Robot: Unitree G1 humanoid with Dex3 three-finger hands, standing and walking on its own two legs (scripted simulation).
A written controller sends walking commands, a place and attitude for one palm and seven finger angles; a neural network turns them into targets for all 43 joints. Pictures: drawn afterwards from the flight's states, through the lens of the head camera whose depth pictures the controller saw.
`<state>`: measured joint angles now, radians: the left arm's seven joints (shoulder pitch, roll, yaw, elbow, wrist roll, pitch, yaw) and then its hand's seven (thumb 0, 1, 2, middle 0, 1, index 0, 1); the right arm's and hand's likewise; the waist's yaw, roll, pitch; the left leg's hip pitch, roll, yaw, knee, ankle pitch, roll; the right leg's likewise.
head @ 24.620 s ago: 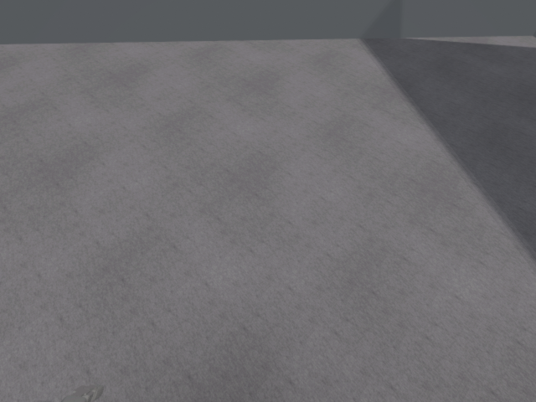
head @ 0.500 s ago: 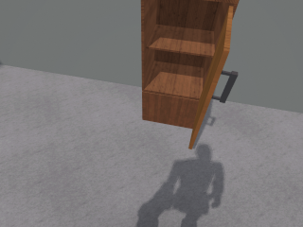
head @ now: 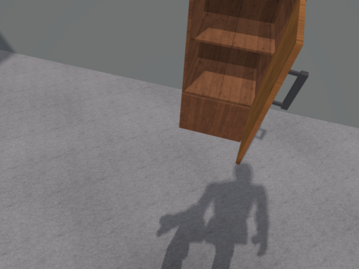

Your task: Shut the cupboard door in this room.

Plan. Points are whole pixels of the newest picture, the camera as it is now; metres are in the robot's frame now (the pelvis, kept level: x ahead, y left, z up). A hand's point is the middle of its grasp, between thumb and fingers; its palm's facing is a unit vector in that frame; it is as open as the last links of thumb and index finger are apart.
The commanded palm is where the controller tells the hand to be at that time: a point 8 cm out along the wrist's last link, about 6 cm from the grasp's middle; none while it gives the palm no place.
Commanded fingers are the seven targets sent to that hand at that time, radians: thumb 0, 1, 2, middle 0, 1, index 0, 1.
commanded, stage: stand and wait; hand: left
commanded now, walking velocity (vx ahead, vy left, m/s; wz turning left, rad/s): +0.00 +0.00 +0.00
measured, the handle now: (287, 89) +0.63 -0.32 +0.03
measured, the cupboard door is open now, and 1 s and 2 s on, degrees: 83 83 83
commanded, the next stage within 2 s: turn or walk to find it in 0.20 s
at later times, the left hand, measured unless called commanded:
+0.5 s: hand out of the picture +0.00 +0.14 -0.15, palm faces +0.15 -0.96 -0.25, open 7.3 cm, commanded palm none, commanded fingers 0.00 0.90 0.90 -0.20 -0.30 -0.20 -0.30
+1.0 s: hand out of the picture -0.04 +0.21 -0.15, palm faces +0.35 -0.90 -0.28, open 7.4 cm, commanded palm none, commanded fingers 0.00 0.90 0.90 -0.20 -0.30 -0.20 -0.30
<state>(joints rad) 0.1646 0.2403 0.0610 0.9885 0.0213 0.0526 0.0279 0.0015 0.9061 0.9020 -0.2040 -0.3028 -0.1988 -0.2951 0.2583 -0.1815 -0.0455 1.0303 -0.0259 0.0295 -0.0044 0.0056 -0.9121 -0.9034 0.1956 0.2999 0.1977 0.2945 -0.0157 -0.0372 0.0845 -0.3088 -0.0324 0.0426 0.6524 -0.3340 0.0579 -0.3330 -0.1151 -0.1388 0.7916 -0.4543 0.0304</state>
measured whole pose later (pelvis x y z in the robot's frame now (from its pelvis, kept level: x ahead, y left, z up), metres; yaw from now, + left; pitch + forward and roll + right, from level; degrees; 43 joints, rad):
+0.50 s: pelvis -0.01 -0.05 +0.02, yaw +7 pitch -1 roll +2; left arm 0.24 0.16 0.03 1.02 0.03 0.01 0.03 0.00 0.92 0.90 -0.21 -0.30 -0.20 -0.30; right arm 0.20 -0.21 -0.07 1.06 -0.01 0.06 0.00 0.01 -0.91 -0.90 0.20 0.30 0.20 0.29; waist 0.00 0.01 0.07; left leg -0.40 -0.01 0.00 0.97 -0.44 -0.03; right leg -0.19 -0.07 -0.12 0.51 -0.30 -0.02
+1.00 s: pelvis -0.03 -0.02 +0.01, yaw +19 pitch +0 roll +1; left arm 0.17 0.26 0.06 0.96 0.01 0.05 0.01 0.00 0.91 0.90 -0.20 -0.30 -0.20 -0.29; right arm 0.14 -0.19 -0.04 0.97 -0.02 0.02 0.00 0.00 -0.91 -0.90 0.20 0.30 0.20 0.30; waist 0.01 -0.03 0.08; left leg -0.22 -0.02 -0.02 0.47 -0.26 0.01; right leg -0.43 -0.08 -0.03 0.93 -0.45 0.08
